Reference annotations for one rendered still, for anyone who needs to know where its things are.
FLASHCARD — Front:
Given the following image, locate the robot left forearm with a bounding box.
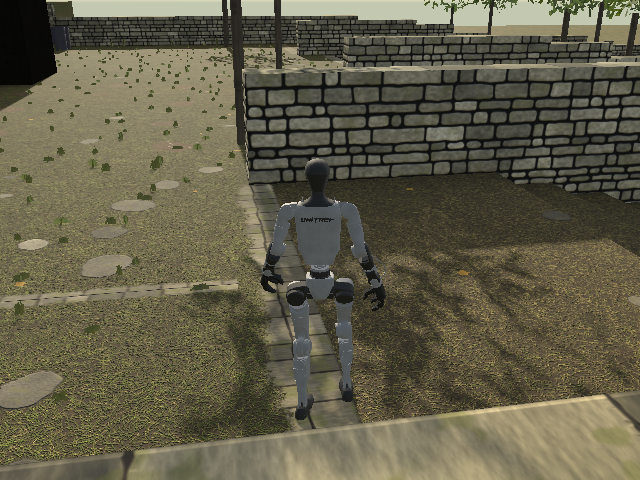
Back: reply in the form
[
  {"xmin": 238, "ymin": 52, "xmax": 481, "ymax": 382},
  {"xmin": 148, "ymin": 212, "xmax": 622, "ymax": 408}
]
[{"xmin": 262, "ymin": 241, "xmax": 280, "ymax": 277}]

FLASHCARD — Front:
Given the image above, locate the robot shin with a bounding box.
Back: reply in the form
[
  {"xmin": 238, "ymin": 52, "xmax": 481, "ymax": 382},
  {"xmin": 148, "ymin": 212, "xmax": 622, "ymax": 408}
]
[
  {"xmin": 338, "ymin": 322, "xmax": 353, "ymax": 389},
  {"xmin": 293, "ymin": 339, "xmax": 310, "ymax": 407}
]

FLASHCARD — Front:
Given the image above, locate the right robot hand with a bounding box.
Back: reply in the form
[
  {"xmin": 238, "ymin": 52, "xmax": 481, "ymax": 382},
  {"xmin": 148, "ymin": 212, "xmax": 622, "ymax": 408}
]
[{"xmin": 363, "ymin": 284, "xmax": 386, "ymax": 311}]

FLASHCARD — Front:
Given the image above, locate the robot left upper arm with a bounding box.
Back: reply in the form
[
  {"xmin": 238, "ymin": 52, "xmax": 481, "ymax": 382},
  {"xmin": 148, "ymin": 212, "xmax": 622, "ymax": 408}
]
[{"xmin": 270, "ymin": 202, "xmax": 297, "ymax": 256}]

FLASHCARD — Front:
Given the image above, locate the robot right upper arm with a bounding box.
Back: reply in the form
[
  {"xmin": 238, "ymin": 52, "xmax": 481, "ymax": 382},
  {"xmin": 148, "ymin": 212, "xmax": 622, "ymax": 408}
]
[{"xmin": 339, "ymin": 201, "xmax": 368, "ymax": 258}]

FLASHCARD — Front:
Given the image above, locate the left robot hand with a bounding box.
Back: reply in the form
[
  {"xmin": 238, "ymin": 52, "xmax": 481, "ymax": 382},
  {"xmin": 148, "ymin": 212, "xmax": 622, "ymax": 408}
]
[{"xmin": 260, "ymin": 273, "xmax": 284, "ymax": 293}]

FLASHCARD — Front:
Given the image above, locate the robot right forearm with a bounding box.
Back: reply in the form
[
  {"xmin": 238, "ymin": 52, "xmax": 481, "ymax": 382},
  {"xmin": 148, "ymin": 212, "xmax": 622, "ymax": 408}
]
[{"xmin": 358, "ymin": 242, "xmax": 382, "ymax": 288}]

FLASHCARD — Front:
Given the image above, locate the robot right shin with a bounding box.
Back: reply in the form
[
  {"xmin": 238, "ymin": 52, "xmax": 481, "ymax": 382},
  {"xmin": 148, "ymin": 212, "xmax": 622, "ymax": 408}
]
[{"xmin": 338, "ymin": 322, "xmax": 353, "ymax": 389}]

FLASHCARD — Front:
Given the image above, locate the robot left shin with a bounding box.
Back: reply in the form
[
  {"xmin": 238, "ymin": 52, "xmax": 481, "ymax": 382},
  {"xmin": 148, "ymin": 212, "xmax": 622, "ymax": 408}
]
[{"xmin": 293, "ymin": 339, "xmax": 310, "ymax": 407}]

